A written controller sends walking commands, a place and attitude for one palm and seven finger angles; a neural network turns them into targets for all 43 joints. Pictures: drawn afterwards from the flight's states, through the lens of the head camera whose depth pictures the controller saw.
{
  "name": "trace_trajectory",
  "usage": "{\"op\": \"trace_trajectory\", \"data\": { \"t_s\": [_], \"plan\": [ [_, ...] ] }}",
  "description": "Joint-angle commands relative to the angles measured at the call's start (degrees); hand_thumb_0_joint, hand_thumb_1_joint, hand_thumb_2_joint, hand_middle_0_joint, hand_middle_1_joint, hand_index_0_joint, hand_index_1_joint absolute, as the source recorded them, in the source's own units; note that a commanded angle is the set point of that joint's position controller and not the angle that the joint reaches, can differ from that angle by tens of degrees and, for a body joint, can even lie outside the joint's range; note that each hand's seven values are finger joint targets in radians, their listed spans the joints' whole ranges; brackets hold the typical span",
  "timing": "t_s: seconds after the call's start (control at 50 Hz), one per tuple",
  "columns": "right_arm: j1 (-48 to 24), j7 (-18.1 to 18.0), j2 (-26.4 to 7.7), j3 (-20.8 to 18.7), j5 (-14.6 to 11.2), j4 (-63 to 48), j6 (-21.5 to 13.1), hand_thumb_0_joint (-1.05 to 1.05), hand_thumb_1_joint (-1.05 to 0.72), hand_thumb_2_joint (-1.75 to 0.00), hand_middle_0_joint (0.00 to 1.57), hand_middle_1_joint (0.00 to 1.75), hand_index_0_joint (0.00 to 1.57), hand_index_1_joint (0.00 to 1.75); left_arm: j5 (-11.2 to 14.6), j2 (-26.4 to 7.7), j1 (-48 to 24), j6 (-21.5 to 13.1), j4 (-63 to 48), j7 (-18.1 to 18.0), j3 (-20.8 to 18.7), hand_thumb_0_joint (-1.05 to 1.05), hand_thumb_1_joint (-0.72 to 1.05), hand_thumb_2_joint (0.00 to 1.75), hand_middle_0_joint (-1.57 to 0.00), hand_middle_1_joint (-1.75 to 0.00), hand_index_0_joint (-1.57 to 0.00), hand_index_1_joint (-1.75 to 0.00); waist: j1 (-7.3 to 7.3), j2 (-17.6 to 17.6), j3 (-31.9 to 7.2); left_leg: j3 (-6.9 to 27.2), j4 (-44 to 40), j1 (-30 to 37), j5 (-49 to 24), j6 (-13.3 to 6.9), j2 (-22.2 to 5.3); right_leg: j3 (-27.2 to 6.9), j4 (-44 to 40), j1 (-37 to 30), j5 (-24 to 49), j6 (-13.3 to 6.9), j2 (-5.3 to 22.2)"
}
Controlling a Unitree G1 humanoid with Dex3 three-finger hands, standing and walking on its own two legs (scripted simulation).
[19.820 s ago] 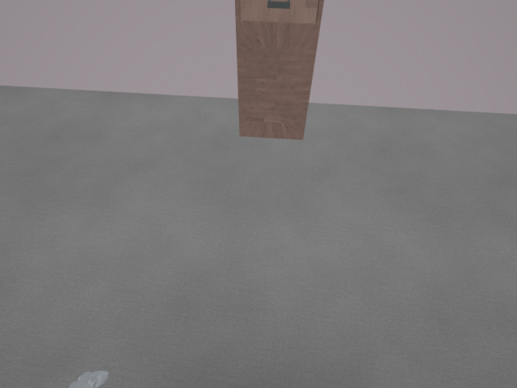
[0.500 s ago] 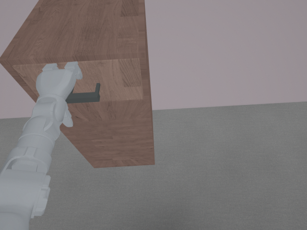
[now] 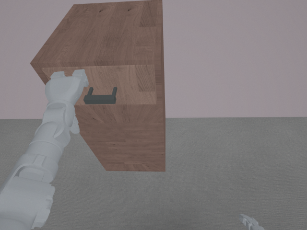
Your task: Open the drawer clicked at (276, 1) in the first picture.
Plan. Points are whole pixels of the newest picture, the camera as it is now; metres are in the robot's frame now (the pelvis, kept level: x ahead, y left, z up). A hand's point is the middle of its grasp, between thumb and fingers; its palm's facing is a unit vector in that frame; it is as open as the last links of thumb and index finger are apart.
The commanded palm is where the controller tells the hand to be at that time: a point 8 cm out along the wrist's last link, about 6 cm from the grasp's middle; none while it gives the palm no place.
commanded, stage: re-aim the fingers above the handle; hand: left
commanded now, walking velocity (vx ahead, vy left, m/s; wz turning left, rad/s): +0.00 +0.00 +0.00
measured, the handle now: (101, 94) +0.53 +0.22 +0.02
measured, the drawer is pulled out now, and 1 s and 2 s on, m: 0.00 0.00 0.00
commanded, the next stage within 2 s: lower the fingers behind the handle in 0.54 s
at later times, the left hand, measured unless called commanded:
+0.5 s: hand (71, 107) +0.42 +0.27 +0.07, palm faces -0.13 +0.04 -0.99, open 13.9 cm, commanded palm +0.41 +0.23 +0.13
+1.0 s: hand (87, 113) +0.43 +0.23 +0.05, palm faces -0.15 -0.02 -0.99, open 14.0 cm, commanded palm +0.41 +0.22 +0.11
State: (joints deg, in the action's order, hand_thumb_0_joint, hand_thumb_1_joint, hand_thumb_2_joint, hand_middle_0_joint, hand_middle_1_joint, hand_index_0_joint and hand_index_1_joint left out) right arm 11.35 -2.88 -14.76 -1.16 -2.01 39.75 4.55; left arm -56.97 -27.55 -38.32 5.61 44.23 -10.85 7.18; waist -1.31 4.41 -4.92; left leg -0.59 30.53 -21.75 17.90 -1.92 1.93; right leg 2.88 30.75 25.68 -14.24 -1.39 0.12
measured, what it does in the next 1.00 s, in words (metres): stands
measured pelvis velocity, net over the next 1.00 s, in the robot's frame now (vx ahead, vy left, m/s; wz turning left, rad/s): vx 0.00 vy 0.00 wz -0.02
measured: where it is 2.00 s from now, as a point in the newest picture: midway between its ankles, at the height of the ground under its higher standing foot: outside the picture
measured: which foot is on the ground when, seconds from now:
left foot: down 0.00-1.00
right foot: down 0.00-1.00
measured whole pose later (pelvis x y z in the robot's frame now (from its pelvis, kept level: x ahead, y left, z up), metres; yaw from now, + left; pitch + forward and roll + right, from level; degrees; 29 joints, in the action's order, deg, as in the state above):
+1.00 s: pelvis +0.00 +0.00 +0.00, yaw -1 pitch +11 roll +0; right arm 14.1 -3.3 -14.0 0.0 -1.6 39.5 6.9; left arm -55.5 -24.4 -38.5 10.8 48.9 -6.5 7.6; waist 1.1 4.4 -5.2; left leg -1.7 31.5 -24.1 18.2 -2.2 1.7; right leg 1.8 31.9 28.6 -14.2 -1.2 -0.2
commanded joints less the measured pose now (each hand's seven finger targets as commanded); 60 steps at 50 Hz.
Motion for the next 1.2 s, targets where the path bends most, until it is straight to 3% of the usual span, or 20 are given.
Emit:
{"op": "trace_trajectory", "data": {
  "t_s": [0.0,0.08,0.18,0.28,0.34,0.4,0.46,0.56,0.62,0.66,0.72,0.8,0.84,0.92,0.96,1.0,1.02,1.06,1.1,1.18],
  "plan": [
    [1.6,-1.3,-8.6,-2.7,-0.2,-6.3,-0.9,0.0,-0.9,-0.9,0.2,0.3,0.2,0.3,1.7,-0.9,-22.9,-1.4,-8.8,6.0,4.9,0.0,-0.5,0.3,-0.3,-1.2,-0.3,-1.2,5.86,-8.3,-12.9,0.5,-2.1,7.2,-16.0,-0.3,0.1,-1.1,-3.3,-7.3,12.6,-0.3,-1.2],
    [2.6,-2.0,-7.8,-2.7,1.0,-7.2,-1.0,0.0,-0.9,-0.9,0.2,0.3,0.2,0.3,1.0,-8.3,-27.8,-9.5,-14.8,6.4,-2.2,0.0,-0.5,0.3,-0.3,-1.2,-0.3,-1.2,3.81,-5.3,-17.3,1.2,-0.8,6.7,-16.5,-0.5,0.9,-2.2,-1.5,-9.5,13.2,-0.8,-0.8],
    [3.9,-1.9,-6.1,-2.6,1.9,-6.5,-1.4,0.0,-0.9,-0.9,0.2,0.3,0.2,0.3,-2.3,-23.8,-27.2,-14.0,-16.5,-4.6,-18.6,0.0,-0.5,0.3,-0.3,-1.2,-0.3,-1.2,-1.14,0.1,-24.0,1.0,0.7,1.6,-24.0,0.9,1.2,-3.1,2.6,-15.0,20.1,-1.4,-1.0],
    [0.6,-0.6,-6.0,-2.1,1.0,-5.5,-1.9,0.0,-0.9,-0.9,0.2,0.3,0.2,0.3,-3.2,-20.7,-19.9,-4.6,-10.8,-12.3,-16.0,0.0,-0.5,0.3,-0.3,-1.2,-0.3,-1.2,-2.48,-1.7,-24.4,-2.1,-0.9,-1.8,-24.0,1.8,0.9,-3.9,2.5,-19.8,24.7,-1.0,-0.7],
    [0.5,-0.3,-7.7,-2.4,0.1,-5.4,-1.1,0.0,-0.9,-0.9,0.2,0.3,0.2,0.3,-1.6,-17.6,-13.5,3.0,-4.4,-7.8,-11.9,0.0,-0.5,0.3,-0.3,-1.2,-0.3,-1.2,-1.57,-6.8,-23.2,-3.5,-2.8,-2.0,-21.1,1.0,0.3,-3.7,0.4,-21.9,24.5,-0.2,-0.7],
    [0.5,-1.3,-9.8,-2.7,-1.3,-6.8,0.0,0.0,-0.9,-0.9,0.2,0.3,0.2,0.3,1.0,-13.1,-14.3,5.9,-3.9,1.5,-5.2,0.0,-0.5,0.3,-0.3,-1.2,-0.3,-1.2,2.36,-12.1,-18.9,-3.3,-3.9,-0.6,-16.5,-0.6,0.2,-3.1,-2.7,-19.9,20.4,0.7,-0.7],
    [1.0,-2.5,-9.6,-3.3,-0.9,-8.5,-0.9,0.0,-0.9,-0.9,0.2,0.3,0.2,0.3,4.0,-2.8,-19.8,-0.2,-17.2,9.3,4.3,0.0,-0.5,0.3,-0.3,-1.2,-0.3,-1.2,6.51,-9.7,-18.0,-1.2,-2.4,6.3,-18.2,-1.7,0.2,-2.6,-3.9,-14.4,19.8,0.8,-0.9],
    [4.3,-3.2,-7.6,-3.5,1.2,-6.0,-2.6,0.0,-0.9,-0.9,0.2,0.3,0.2,0.3,3.1,-7.8,-30.5,-14.9,-29.4,7.1,-0.2,0.0,-0.5,0.3,-0.3,-1.2,-0.3,-1.2,6.28,0.4,-17.4,2.1,0.4,12.2,-21.9,-0.4,0.4,-2.4,-1.7,-5.5,14.5,-0.7,-1.4],
    [6.0,-2.4,-6.6,-3.7,1.5,-4.5,-2.8,0.0,-0.9,-0.9,0.2,0.3,0.2,0.3,-0.1,-16.3,-29.7,-18.0,-25.9,-1.7,-11.6,0.0,-0.5,0.3,-0.3,-1.2,-0.3,-1.2,2.0,3.5,-22.9,2.7,1.9,11.3,-28.9,2.1,0.3,-1.7,1.7,-6.3,16.4,-1.5,-1.7],
    [5.0,-1.5,-6.3,-3.2,1.8,-3.6,-2.8,0.0,-0.9,-0.9,0.2,0.3,0.2,0.3,-1.8,-21.8,-27.4,-15.4,-20.0,-8.4,-18.2,0.0,-0.5,0.3,-0.3,-1.2,-0.3,-1.2,-0.27,2.0,-22.7,2.0,1.8,4.9,-28.2,3.1,0.9,-1.5,3.0,-9.3,18.0,-1.8,-1.9],
    [1.5,0.1,-5.6,-2.4,1.5,-3.8,-2.4,0.0,-0.9,-0.9,0.2,0.3,0.2,0.3,-2.3,-12.9,-22.4,-6.9,-10.6,-13.3,-11.8,0.0,-0.5,0.3,-0.3,-1.2,-0.3,-1.2,-0.33,-1.2,-18.8,-0.4,0.7,0.1,-23.5,2.9,0.7,-1.2,3.1,-9.3,17.8,-1.5,-1.5],
    [0.9,1.2,-7.2,-2.2,0.9,-4.2,-0.4,0.0,-0.9,-0.9,0.2,0.3,0.2,0.3,-4.3,-8.3,-18.8,5.8,2.1,-10.9,-5.2,0.0,-0.5,0.3,-0.3,-1.2,-0.3,-1.2,0.1,-4.2,-21.1,-2.3,-1.3,-0.6,-20.4,2.0,-0.2,-1.5,1.6,-11.8,17.4,-1.0,-1.4],
    [1.0,1.0,-8.3,-2.5,0.1,-5.3,0.7,0.0,-0.9,-0.9,0.2,0.3,0.2,0.3,-3.1,-4.7,-21.3,9.8,1.8,-6.0,-0.3,0.0,-0.5,0.3,-0.3,-1.2,-0.3,-1.2,2.41,-7.2,-21.5,-2.4,-1.7,1.1,-20.1,1.1,-0.5,-1.5,0.1,-12.3,18.1,-0.7,-1.5],
    [1.4,-1.8,-9.3,-3.0,0.2,-7.8,0.7,0.0,-0.9,-0.9,0.2,0.3,0.2,0.3,1.8,-5.1,-23.0,3.4,-6.8,4.9,0.0,0.0,-0.5,0.3,-0.3,-1.2,-0.3,-1.2,5.81,-13.8,-21.0,-1.0,-0.4,2.2,-17.1,-1.3,0.4,-2.2,-1.1,-14.5,19.9,0.7,-0.8],
    [2.0,-2.9,-8.7,-2.9,1.1,-8.3,-0.1,0.0,-0.9,-0.9,0.2,0.3,0.2,0.3,1.9,-6.3,-25.5,-4.7,-14.7,7.3,-0.6,0.0,-0.5,0.3,-0.3,-1.2,-0.3,-1.2,5.74,-9.2,-20.4,0.1,0.2,3.8,-17.4,-1.4,0.7,-2.6,-0.6,-12.7,18.7,0.3,-0.7],
    [4.4,-3.1,-7.4,-3.4,1.8,-7.0,-0.6,0.0,-0.9,-0.9,0.2,0.3,0.2,0.3,-0.1,-9.4,-24.1,-11.2,-17.1,5.5,-3.9,0.0,-0.5,0.3,-0.3,-1.2,-0.3,-1.2,4.03,-3.7,-21.0,0.5,1.5,6.2,-20.2,-1.0,0.6,-2.8,0.6,-9.6,17.6,-0.4,-1.1],
    [5.4,-2.8,-6.8,-3.4,2.1,-6.4,-0.7,0.0,-0.9,-0.9,0.2,0.3,0.2,0.3,-1.2,-5.0,-22.5,-12.7,-14.7,4.5,-0.4,0.0,-0.5,0.3,-0.3,-1.2,-0.3,-1.2,4.57,-1.8,-19.1,0.6,2.1,6.3,-21.4,-0.5,0.4,-2.4,1.0,-6.4,16.4,-0.6,-1.1],
    [7.2,-1.6,-6.7,-3.9,1.7,-5.0,-0.9,0.0,-0.9,-0.9,0.2,0.3,0.2,0.3,-2.4,-3.4,-20.7,-14.4,-11.4,2.1,-0.5,0.0,-0.5,0.3,-0.3,-1.2,-0.3,-1.2,4.45,-0.8,-14.3,1.5,2.8,4.8,-21.8,1.0,-0.2,-1.5,1.1,-1.4,13.2,-1.3,-1.6],
    [7.8,-0.7,-7.3,-4.2,1.4,-4.7,-1.1,0.0,-0.9,-0.9,0.2,0.3,0.2,0.3,-2.0,-6.6,-19.6,-14.7,-8.5,-1.6,-4.8,0.0,-0.5,0.3,-0.3,-1.2,-0.3,-1.2,3.69,-3.3,-13.6,1.6,3.0,1.5,-18.0,0.9,-0.1,-1.5,2.0,-0.6,11.5,-1.6,-1.9],
    [8.3,0.4,-7.2,-4.5,1.9,-4.3,-1.9,0.0,-0.9,-0.9,0.2,0.3,0.2,0.3,-3.3,-12.1,-25.0,-13.5,-10.0,-9.7,-10.5,0.0,-0.5,0.3,-0.3,-1.2,-0.3,-1.2,2.26,0.1,-21.8,1.2,4.0,-0.3,-20.5,1.2,0.4,-2.0,4.8,-3.7,14.2,-1.8,-1.8]
  ]
}}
